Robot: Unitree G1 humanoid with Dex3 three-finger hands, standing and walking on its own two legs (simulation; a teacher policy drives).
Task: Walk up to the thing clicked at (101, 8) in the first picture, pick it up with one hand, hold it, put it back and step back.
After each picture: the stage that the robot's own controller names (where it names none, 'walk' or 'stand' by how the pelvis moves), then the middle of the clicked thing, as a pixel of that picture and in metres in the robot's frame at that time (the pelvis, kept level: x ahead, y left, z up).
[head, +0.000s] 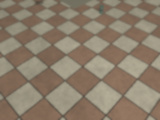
stand; (101, 9) +2.23 -0.30 -0.72
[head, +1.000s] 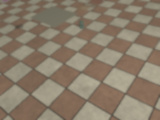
walk; (81, 24) +2.09 +0.11 -0.69
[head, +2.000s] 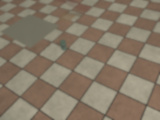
walk; (63, 45) +1.44 +0.34 -0.71
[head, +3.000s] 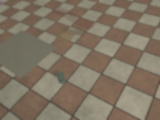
walk; (61, 77) +0.93 +0.29 -0.72
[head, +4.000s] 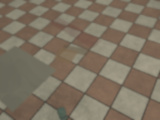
walk; (62, 114) +0.56 +0.22 -0.71
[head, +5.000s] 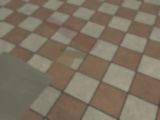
stand; out of the picture +0.37 +0.16 -0.69
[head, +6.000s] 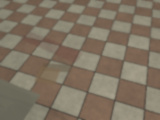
stand; out of the picture +0.32 +0.18 -0.72
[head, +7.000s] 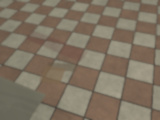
stand; out of the picture +0.31 +0.15 -0.71
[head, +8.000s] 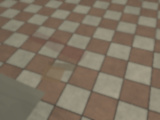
stand; out of the picture +0.35 +0.16 -0.73
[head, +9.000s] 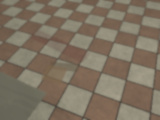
stand; out of the picture +0.33 +0.15 -0.73
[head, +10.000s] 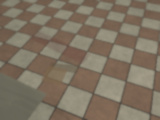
stand; out of the picture +0.33 +0.15 -0.73
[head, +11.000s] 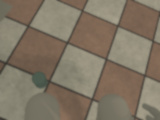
go down; (40, 80) +0.40 +0.19 -0.40
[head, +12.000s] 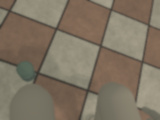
go down; (26, 72) +0.41 +0.21 -0.30
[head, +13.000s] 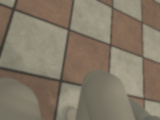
close in; out of the picture +0.39 +0.25 -0.23
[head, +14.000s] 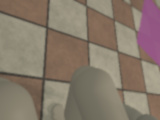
close; out of the picture +0.40 +0.26 -0.22
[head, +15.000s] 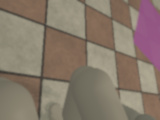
lift; out of the picture +0.38 +0.25 -0.23
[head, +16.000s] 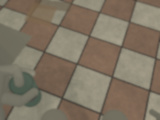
lift; (27, 90) +0.32 +0.19 -0.03
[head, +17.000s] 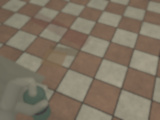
hold; (38, 104) +0.30 +0.16 -0.02
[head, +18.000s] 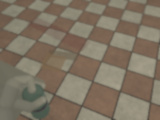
hold; (37, 102) +0.31 +0.17 -0.02
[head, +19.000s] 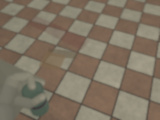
hold; (36, 99) +0.32 +0.17 -0.01
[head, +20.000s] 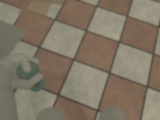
crouch; (32, 77) +0.38 +0.18 -0.08
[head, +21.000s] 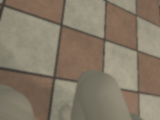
lower; out of the picture +0.49 +0.29 -0.24
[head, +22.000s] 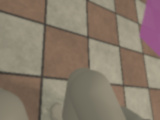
lower; out of the picture +0.49 +0.31 -0.24
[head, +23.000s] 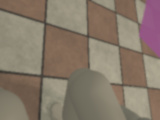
lower; out of the picture +0.49 +0.32 -0.24
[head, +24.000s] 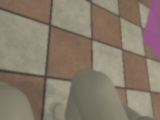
lower; out of the picture +0.48 +0.32 -0.23
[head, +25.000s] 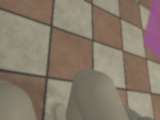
lower; out of the picture +0.48 +0.32 -0.23
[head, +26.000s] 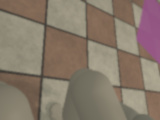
open; out of the picture +0.50 +0.32 -0.23
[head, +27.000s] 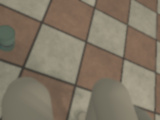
stand; (6, 39) +0.52 +0.28 -0.27
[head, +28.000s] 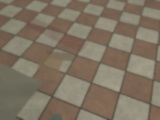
stand; out of the picture +0.47 +0.16 -0.64
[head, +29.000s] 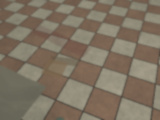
stand; out of the picture +0.49 +0.17 -0.66
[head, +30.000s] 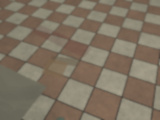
stand; out of the picture +0.49 +0.16 -0.67
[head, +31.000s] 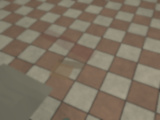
stand; out of the picture +0.50 +0.15 -0.72
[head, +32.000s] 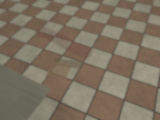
stand; out of the picture +0.46 +0.16 -0.73
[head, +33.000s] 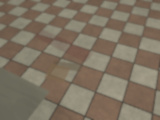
stand; out of the picture +0.47 +0.17 -0.73
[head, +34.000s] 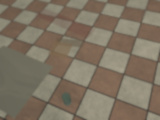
walk; (66, 99) +0.59 +0.21 -0.70
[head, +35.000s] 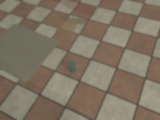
walk; (72, 67) +0.86 +0.15 -0.70
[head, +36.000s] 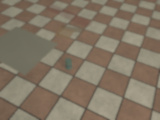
stand; (68, 64) +1.11 +0.10 -0.71
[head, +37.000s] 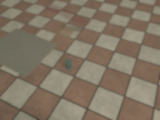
stand; (68, 64) +1.08 +0.15 -0.72
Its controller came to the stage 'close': yes
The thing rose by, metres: 0.70
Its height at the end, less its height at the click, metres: +0.00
